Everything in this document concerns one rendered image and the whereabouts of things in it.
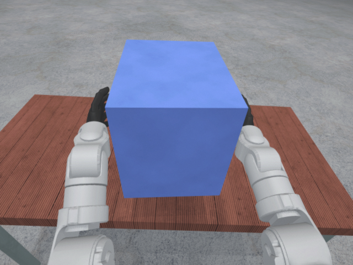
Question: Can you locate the carton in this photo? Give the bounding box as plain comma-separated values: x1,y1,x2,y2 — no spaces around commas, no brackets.
105,40,248,198

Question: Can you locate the left robot forearm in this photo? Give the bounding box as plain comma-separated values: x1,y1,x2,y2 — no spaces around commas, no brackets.
47,121,111,265

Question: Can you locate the left robot upper arm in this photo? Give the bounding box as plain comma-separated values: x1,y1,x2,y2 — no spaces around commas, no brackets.
49,235,115,265

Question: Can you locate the right robot hand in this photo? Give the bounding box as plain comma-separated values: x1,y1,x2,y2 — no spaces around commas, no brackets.
242,95,254,126

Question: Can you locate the left robot hand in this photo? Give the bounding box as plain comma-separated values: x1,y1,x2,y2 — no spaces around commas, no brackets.
86,87,109,127

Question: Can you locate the table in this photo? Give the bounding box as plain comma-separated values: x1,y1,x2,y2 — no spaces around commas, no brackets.
0,94,353,265

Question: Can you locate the right robot upper arm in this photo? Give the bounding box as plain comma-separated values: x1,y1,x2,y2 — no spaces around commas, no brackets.
261,222,331,265

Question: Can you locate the right robot forearm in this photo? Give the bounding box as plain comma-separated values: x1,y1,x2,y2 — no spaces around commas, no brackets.
234,125,332,265

